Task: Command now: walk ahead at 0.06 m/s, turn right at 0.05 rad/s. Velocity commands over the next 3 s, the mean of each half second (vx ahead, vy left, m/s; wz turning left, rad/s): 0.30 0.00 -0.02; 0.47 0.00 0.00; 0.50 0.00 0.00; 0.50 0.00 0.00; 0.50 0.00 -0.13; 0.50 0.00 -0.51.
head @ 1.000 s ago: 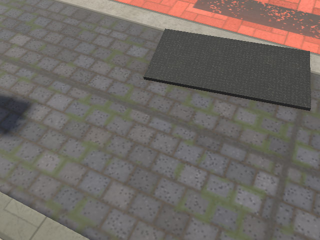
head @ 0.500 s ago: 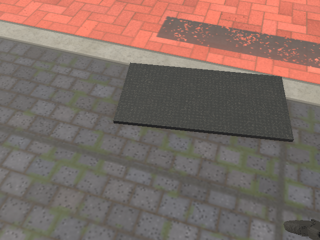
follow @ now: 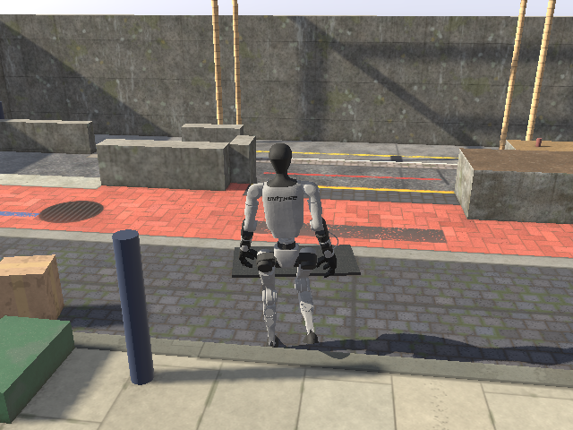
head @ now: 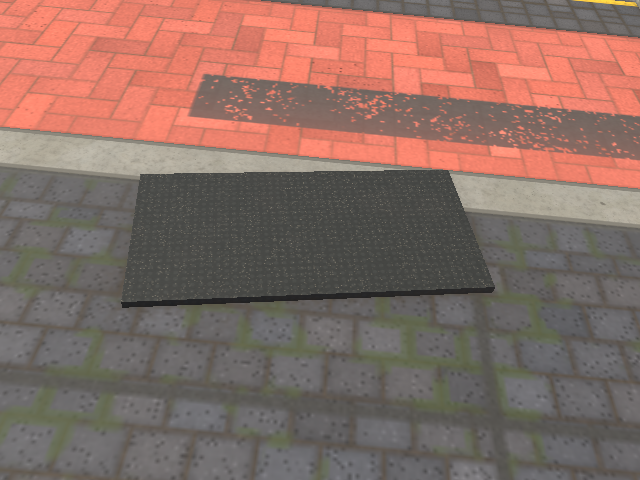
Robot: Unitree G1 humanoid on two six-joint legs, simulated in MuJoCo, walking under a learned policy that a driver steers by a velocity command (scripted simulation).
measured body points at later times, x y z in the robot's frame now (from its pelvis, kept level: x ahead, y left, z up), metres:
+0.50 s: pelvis +0.08 -0.01 +0.09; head +0.11 -0.02 +0.54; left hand -0.02 +0.26 -0.03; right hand +0.29 -0.25 -0.01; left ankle +0.22 +0.12 -0.61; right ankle -0.10 -0.10 -0.63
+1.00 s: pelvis +0.40 +0.04 +0.01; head +0.44 +0.03 +0.45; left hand +0.57 +0.27 -0.11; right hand +0.34 -0.21 -0.14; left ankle +0.28 +0.11 -0.73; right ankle +0.58 -0.07 -0.69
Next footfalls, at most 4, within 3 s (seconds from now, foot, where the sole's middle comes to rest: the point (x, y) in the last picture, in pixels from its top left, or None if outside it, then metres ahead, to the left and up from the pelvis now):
0.12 right None -0.06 -0.10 -0.66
0.66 left None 0.32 0.11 -0.77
1.10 right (313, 438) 0.65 -0.05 -0.77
1.64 left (228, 329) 0.94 0.14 -0.75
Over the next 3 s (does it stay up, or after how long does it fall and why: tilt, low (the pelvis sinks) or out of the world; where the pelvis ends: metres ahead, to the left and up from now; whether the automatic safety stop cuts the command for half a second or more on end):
stays up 1.49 0.04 0.04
